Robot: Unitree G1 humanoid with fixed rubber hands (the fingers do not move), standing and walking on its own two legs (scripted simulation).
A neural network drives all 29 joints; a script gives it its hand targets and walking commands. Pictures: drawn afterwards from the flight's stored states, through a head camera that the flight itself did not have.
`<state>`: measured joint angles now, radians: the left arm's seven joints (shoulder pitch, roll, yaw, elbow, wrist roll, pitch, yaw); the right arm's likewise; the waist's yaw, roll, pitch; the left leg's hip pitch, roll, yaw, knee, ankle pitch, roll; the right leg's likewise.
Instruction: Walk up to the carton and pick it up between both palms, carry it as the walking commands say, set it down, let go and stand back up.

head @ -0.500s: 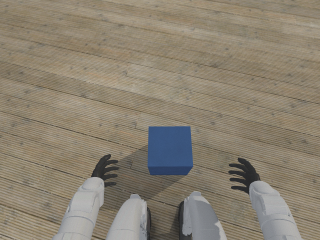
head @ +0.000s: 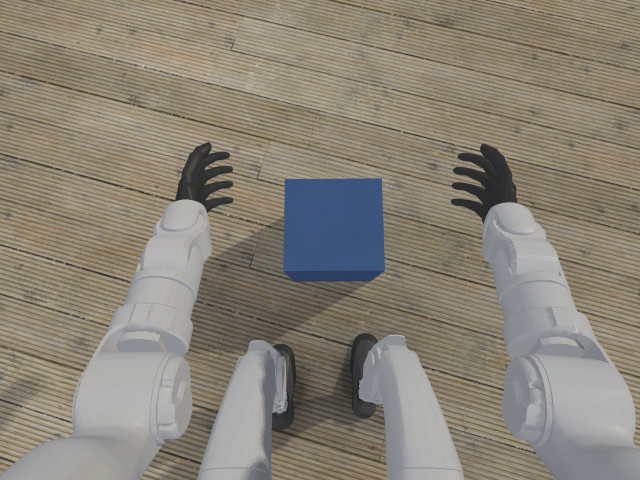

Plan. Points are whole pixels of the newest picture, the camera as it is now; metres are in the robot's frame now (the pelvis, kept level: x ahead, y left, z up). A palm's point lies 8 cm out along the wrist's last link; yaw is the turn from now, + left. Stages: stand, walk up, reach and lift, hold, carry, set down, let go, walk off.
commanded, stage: reach and lift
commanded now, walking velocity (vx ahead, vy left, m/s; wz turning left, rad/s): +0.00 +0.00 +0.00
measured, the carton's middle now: (332, 235) +0.48 -0.02 -0.53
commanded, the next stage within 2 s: none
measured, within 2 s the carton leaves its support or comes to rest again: neither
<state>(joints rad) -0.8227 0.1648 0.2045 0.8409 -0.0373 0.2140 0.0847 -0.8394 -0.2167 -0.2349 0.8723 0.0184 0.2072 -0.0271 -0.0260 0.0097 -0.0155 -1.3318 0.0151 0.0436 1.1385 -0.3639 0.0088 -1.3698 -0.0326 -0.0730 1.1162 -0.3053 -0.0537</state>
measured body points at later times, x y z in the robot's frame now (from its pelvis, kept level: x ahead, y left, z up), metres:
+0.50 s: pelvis +0.02 +0.00 -0.03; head +0.31 -0.01 +0.31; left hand +0.50 +0.17 -0.16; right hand +0.48 -0.23 -0.16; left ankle +0.08 +0.12 -0.62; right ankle +0.10 -0.09 -0.62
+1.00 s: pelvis -0.02 +0.01 -0.18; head +0.31 -0.01 +0.13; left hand +0.50 +0.17 -0.32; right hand +0.49 -0.23 -0.32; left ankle +0.08 +0.12 -0.62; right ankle +0.10 -0.09 -0.62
